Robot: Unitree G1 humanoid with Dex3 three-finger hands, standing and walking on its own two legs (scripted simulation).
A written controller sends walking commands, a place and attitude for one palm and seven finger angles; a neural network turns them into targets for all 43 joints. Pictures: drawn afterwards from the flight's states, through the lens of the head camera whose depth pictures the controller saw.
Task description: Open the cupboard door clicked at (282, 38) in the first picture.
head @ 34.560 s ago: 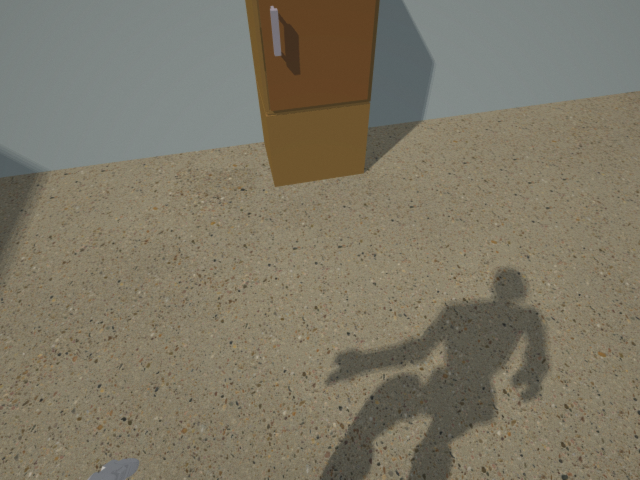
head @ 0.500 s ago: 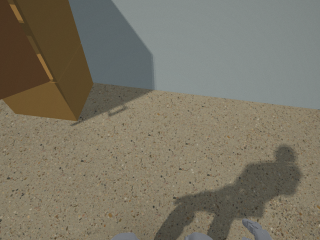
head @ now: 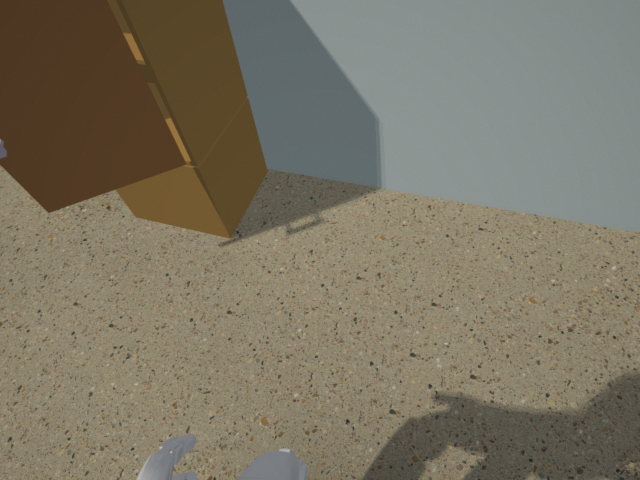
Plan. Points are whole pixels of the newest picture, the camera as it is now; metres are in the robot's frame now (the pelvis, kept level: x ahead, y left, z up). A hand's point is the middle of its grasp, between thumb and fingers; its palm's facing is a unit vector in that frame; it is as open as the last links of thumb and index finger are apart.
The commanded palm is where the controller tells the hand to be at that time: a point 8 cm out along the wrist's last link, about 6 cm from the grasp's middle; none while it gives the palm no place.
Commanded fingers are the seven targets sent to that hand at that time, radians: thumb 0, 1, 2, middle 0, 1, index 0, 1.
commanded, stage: turn to face it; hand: left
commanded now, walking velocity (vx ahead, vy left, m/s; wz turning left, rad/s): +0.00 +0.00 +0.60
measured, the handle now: out of the picture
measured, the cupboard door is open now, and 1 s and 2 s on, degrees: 42 42 42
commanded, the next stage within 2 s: take the last steps up to it in 0.48 s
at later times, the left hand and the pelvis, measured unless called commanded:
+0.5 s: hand out of the picture -0.06 +0.22 -0.19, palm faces +0.35 -0.90 -0.25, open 7.4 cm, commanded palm none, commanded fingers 0.00 0.90 0.90 -0.20 -0.30 -0.20 -0.30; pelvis +0.01 +0.02 -0.01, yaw +17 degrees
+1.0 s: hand out of the picture +0.00 +0.19 -0.15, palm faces +0.46 -0.86 -0.24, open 7.3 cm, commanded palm none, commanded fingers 0.00 0.90 0.90 -0.20 -0.30 -0.20 -0.30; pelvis +0.05 +0.01 +0.01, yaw +25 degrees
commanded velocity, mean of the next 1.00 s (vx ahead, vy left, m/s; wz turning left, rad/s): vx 0.13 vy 0.07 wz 0.32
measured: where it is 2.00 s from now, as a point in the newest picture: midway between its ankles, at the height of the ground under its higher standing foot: (260, 446)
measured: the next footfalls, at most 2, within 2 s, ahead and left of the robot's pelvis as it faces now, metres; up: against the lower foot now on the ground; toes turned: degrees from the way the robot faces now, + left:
left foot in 0.40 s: +0.03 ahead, +0.13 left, +0.00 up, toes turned +21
right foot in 0.84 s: +0.09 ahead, -0.09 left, +0.00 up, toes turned +16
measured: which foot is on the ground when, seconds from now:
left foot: up 0.00-0.38, down 0.40-0.84, up 0.86-1.00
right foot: down 0.00-0.40, up 0.42-0.82, down 0.84-1.00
